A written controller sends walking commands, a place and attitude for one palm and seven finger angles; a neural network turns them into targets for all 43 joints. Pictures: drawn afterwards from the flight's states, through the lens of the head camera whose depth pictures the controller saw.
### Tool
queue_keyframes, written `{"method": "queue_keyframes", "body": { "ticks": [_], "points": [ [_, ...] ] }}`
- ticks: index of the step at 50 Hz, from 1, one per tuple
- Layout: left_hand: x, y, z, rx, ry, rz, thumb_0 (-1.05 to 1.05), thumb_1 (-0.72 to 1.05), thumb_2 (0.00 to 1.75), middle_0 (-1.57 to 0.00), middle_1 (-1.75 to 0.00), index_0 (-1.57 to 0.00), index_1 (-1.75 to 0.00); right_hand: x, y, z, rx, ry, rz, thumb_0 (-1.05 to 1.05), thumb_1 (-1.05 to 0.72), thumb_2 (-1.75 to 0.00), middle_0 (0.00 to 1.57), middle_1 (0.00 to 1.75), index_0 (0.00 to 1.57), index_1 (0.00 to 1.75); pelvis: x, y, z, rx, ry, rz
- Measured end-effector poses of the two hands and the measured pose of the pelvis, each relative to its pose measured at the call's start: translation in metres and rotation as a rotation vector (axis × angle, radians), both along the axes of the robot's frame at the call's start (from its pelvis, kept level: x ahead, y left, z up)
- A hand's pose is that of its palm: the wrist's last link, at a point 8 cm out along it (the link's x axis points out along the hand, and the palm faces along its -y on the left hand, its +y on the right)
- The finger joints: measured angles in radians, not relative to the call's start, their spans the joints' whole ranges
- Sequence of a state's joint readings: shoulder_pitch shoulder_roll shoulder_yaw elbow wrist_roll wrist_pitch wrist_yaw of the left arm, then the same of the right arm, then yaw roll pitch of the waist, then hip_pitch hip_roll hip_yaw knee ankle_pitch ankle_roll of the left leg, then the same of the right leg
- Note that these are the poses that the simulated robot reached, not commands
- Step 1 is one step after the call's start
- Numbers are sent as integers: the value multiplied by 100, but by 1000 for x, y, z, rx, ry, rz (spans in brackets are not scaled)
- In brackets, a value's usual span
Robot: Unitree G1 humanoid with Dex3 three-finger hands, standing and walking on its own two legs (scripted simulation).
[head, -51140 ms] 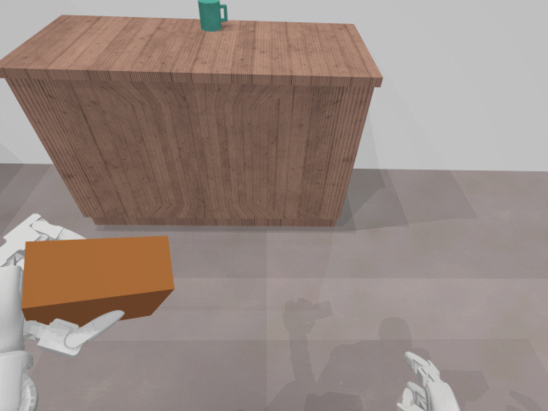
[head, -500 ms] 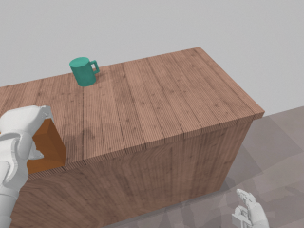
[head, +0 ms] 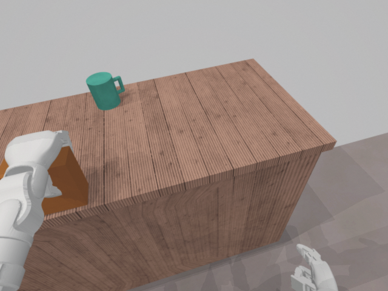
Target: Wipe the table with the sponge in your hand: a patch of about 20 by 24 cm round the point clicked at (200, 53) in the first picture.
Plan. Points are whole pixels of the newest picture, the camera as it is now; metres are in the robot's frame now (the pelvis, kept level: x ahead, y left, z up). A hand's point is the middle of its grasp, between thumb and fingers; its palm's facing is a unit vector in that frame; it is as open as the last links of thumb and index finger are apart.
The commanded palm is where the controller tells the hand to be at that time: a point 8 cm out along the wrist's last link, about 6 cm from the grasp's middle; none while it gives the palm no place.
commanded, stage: wipe forward along the first lane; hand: left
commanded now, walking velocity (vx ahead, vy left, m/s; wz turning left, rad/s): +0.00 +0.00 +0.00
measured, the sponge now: (52, 189) +0.28 +0.36 +0.06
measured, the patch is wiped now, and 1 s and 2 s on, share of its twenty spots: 0.00 0.20 0.35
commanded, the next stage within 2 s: slide across to the middle lane in 1.60 s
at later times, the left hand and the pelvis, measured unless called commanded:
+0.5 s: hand (58, 152) +0.33 +0.35 +0.12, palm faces -0.14 +0.03 -0.99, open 10.3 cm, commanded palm +0.33 +0.35 +0.16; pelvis +0.00 -0.02 -0.01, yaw +0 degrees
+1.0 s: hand (57, 139) +0.37 +0.37 +0.12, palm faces -0.16 +0.03 -0.99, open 10.3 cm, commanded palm +0.37 +0.38 +0.15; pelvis -0.01 -0.03 -0.02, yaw -2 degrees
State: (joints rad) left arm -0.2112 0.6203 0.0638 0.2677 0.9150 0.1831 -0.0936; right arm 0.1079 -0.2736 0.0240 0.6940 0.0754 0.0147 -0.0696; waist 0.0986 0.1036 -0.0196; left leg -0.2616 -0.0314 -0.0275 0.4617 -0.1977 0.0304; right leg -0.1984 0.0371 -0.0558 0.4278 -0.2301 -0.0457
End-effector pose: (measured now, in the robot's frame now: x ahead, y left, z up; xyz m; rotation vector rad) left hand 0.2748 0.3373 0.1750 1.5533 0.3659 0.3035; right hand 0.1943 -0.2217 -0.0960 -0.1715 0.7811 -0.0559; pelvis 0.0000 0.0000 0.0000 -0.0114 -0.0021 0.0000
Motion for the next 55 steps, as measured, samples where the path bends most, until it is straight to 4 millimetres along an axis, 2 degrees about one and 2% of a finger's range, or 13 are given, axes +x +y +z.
{"method": "queue_keyframes", "body": {
  "ticks": [6, 14, 33, 46, 55],
  "points": [
    [8, 1, 0, 1, 19, 2, 1, -56, 107, -75, -133, -75, -133, -6, -7, -4, -17, 25, -4, 1, -91, -90, 20, 30, 20, 30, 0, -2, -1, 1, 8, 8],
    [28, 3, 1, 24, 55, 11, 1, -57, 107, -76, -132, -76, -132, -22, -22, -12, -27, 67, -36, 1, -91, -90, 20, 30, 20, 30, -2, -8, -3, 3, 32, 8],
    [58, 13, -1, 29, 104, 18, 2, -59, 108, -79, -130, -78, -130, -96, -68, -37, -68, 257, -152, 1, -91, -90, 20, 30, 20, 30, -7, -22, -9, 3, 96, -5],
    [80, 20, 1, 44, 133, 53, 2, -60, 108, -79, -130, -78, -131, -141, -85, -43, -78, 339, -228, 1, -91, -90, 20, 30, 20, 30, -12, -28, -15, -1, 148, -23],
    [93, 31, 3, 40, 127, 79, 2, -60, 109, -78, -131, -78, -131, -162, -89, -44, -103, 396, -255, 1, -91, -90, 20, 30, 20, 30, -12, -27, -18, -9, 174, -27]
  ]
}}
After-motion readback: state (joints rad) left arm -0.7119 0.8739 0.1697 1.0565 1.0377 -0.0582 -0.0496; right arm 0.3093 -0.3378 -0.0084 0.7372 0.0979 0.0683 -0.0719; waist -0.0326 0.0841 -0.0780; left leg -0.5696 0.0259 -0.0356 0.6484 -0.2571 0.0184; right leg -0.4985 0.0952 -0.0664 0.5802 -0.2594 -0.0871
